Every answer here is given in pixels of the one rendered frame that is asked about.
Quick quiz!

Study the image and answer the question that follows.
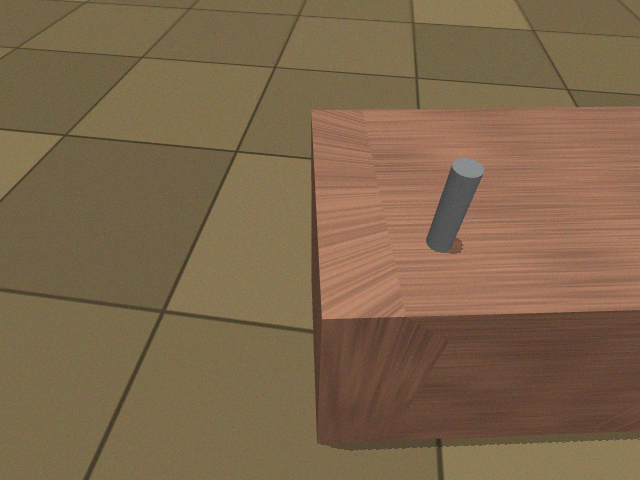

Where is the can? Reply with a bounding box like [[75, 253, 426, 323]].
[[426, 158, 484, 252]]

